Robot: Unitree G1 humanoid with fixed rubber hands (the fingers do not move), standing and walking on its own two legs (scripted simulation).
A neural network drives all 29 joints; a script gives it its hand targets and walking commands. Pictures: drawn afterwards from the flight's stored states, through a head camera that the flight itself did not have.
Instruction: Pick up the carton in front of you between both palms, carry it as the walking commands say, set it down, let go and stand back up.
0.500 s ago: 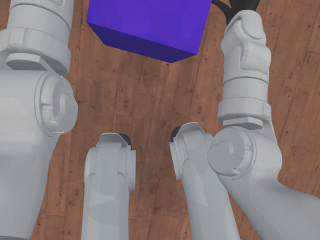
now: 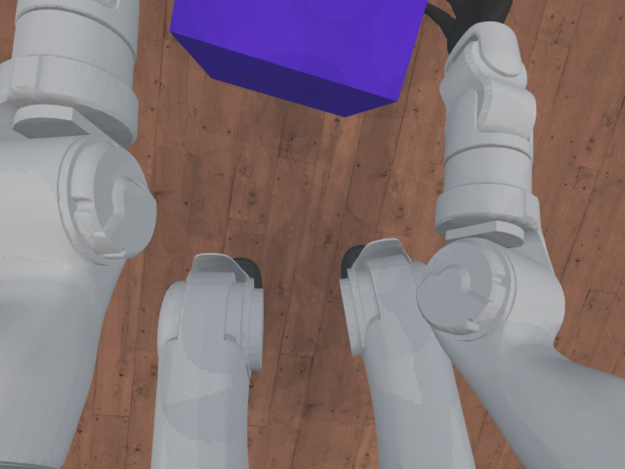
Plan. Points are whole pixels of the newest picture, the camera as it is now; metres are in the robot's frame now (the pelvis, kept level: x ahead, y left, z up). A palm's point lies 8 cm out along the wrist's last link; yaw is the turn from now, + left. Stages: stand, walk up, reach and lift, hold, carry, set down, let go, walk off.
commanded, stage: set down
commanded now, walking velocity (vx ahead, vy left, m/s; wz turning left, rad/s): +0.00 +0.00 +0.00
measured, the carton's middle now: out of the picture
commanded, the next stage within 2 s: let go in 1.82 s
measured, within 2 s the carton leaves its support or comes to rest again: neither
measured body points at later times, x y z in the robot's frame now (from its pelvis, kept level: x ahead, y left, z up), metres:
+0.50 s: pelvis +0.00 +0.00 -0.01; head +0.38 +0.04 +0.22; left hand +0.61 +0.15 -0.18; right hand +0.54 -0.15 -0.19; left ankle +0.09 +0.10 -0.36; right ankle +0.11 -0.13 -0.36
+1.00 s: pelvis -0.02 -0.01 -0.01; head +0.35 +0.01 +0.23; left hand +0.62 +0.17 -0.15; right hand +0.52 -0.20 -0.15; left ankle +0.09 +0.09 -0.36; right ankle +0.11 -0.13 -0.36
